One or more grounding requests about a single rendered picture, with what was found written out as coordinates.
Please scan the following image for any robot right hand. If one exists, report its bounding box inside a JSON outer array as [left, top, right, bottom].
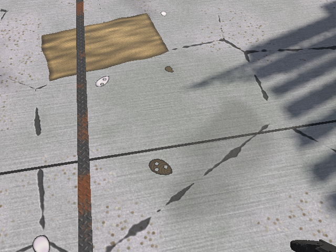
[[290, 239, 336, 252]]

